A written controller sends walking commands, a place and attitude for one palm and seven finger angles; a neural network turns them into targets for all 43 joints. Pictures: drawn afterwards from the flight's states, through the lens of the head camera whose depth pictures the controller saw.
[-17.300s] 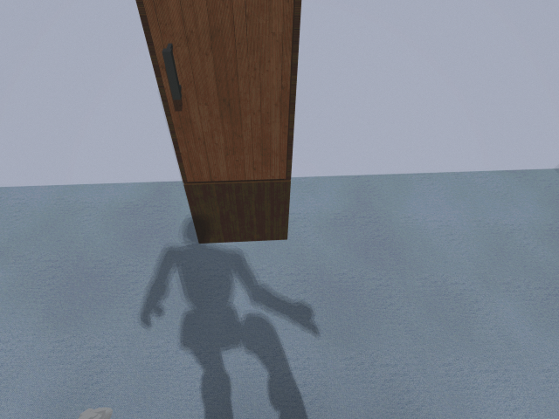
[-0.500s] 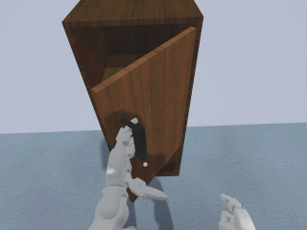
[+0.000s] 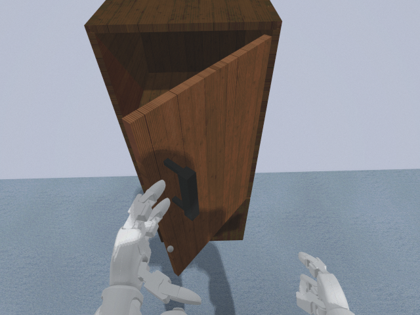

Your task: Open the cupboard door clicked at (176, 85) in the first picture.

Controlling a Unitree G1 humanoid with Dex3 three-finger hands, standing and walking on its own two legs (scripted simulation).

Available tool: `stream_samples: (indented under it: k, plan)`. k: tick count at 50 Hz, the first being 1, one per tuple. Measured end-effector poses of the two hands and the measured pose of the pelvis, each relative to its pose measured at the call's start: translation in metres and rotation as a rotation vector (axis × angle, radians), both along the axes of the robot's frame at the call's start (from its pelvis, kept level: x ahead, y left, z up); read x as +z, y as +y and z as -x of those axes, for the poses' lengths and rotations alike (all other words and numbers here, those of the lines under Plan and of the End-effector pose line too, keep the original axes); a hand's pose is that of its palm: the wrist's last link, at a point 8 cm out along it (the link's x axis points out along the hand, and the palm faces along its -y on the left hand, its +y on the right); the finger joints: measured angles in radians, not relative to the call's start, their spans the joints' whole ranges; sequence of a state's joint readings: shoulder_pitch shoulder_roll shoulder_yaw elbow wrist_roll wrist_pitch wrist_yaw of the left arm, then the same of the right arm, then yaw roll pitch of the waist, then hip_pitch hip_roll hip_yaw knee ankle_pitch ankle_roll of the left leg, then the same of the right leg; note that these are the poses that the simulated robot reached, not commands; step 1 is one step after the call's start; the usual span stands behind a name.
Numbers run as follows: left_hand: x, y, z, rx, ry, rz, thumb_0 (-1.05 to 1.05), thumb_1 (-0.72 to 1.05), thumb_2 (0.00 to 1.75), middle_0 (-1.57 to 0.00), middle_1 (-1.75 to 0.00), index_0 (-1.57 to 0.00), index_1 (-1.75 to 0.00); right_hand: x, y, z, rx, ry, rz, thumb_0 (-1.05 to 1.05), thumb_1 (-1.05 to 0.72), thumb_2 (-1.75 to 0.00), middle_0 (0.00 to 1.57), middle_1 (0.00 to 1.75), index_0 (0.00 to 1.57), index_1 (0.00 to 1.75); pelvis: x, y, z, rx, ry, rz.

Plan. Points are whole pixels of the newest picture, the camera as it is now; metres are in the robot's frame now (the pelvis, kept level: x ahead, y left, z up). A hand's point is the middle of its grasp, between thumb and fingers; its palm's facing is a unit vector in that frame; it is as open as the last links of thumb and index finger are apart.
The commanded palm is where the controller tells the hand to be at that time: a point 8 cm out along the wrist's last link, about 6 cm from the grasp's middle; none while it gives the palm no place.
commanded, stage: slide the hand sideways off the handle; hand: left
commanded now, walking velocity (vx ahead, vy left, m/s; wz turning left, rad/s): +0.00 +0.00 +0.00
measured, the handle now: (181, 189) +0.32 +0.07 +0.10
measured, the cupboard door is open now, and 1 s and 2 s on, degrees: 49 48 48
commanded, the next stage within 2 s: draw the hand back to the body in 0.36 s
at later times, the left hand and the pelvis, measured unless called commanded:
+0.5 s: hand (145, 268) +0.18 +0.11 +0.10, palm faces +0.04 -1.00 +0.01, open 16.3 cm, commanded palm +0.15 +0.17 +0.10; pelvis +0.01 -0.02 -0.01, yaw +2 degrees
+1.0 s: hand (89, 260) +0.17 +0.18 +0.13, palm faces +0.07 -0.99 -0.09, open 16.1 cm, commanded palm +0.14 +0.24 +0.15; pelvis +0.00 +0.01 +0.00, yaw +1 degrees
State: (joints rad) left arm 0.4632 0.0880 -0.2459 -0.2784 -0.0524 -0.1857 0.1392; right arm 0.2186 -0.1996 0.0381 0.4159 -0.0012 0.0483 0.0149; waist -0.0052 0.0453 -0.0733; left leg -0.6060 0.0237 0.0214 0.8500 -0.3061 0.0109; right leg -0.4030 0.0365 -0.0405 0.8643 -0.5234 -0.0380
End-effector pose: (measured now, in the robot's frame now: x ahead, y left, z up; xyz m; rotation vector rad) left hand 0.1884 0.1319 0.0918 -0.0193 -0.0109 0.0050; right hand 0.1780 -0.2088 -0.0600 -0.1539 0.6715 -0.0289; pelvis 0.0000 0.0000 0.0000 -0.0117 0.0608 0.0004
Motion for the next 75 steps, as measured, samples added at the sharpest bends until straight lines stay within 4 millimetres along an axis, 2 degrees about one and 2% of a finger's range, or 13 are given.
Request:
stream_samples:
  k: [10, 18, 25, 29, 37, 48, 55, 64, 75]
  plan:
    - [0.0, 0.012, 0.011, 0.03, 0.017, -0.009, -0.01, -0.5, 0.3, -0.22, -0.33, -0.23, -0.34, -0.008, -0.014, -0.003, -0.017, -0.008, -0.007, 0.01, -0.91, -0.9, 0.2, 0.3, 0.2, 0.3, -0.003, -0.01, -0.009, 0.006, 0.026, -0.007]
    - [-0.001, 0.037, 0.031, 0.104, 0.039, -0.043, -0.01, -0.5, 0.3, -0.18, -0.31, -0.18, -0.32, -0.014, -0.028, -0.005, -0.031, -0.001, 0.012, 0.01, -0.91, -0.9, 0.2, 0.3, 0.2, 0.3, -0.006, -0.017, -0.015, 0.02, 0.039, -0.009]
    - [0.003, 0.031, 0.033, 0.031, -0.01, -0.013, -0.01, -0.5, 0.3, -0.16, -0.3, -0.16, -0.31, -0.015, -0.032, -0.009, -0.04, -0.04, 0.031, 0.01, -0.91, -0.9, 0.2, 0.3, 0.2, 0.3, -0.01, -0.016, -0.012, 0.032, 0.049, -0.002]
    - [0.005, 0.037, 0.029, 0.016, -0.013, -0.04, -0.01, -0.5, 0.3, -0.16, -0.3, -0.16, -0.31, -0.012, -0.028, -0.01, -0.054, -0.048, 0.025, 0.01, -0.91, -0.9, 0.2, 0.3, 0.2, 0.3, -0.01, -0.014, -0.011, 0.025, 0.046, -0.005]
    - [0.026, 0.07, 0.032, 0.08, -0.044, -0.06, -0.01, -0.5, 0.3, -0.16, -0.3, -0.16, -0.3, -0.003, -0.012, -0.012, -0.053, -0.083, 0.002, 0.01, -0.91, -0.9, 0.2, 0.3, 0.2, 0.3, -0.003, -0.006, -0.012, 0.023, 0.02, 0.007]
    - [0.038, 0.091, 0.039, 0.044, -0.031, -0.067, -0.01, -0.48, 0.31, -0.16, -0.3, -0.15, -0.3, 0.014, 0.009, -0.015, -0.018, -0.14, 0.013, 0.01, -0.9, -0.9, 0.2, 0.3, 0.2, 0.3, 0.003, 0.008, -0.004, 0.028, -0.004, 0.021]
    - [0.061, 0.119, 0.044, 0.179, -0.026, -0.262, -0.01, -0.34, 0.37, -0.16, -0.3, -0.16, -0.3, 0.022, 0.021, -0.011, -0.016, -0.112, 0.045, 0.01, -0.9, -0.9, 0.2, 0.3, 0.2, 0.3, 0.016, 0.016, -0.002, 0.022, -0.04, 0.032]
    - [0.07, 0.15, 0.033, 0.273, 0.005, -0.34, -0.01, -0.06, 0.49, -0.17, -0.3, -0.17, -0.3, 0.025, 0.031, -0.005, -0.02, -0.036, 0.077, 0.01, -0.9, -0.9, 0.2, 0.3, 0.2, 0.3, 0.032, 0.03, -0.008, 0.007, -0.079, 0.021]
    - [0.102, 0.179, 0.015, 0.345, -0.071, -0.42, 0.0, 0.32, 0.65, -0.19, -0.3, -0.19, -0.31, 0.033, 0.034, -0.02, -0.02, -0.026, 0.078, 0.01, -0.9, -0.9, 0.2, 0.3, 0.2, 0.3, 0.041, 0.039, -0.022, -0.01, -0.097, 0.005]
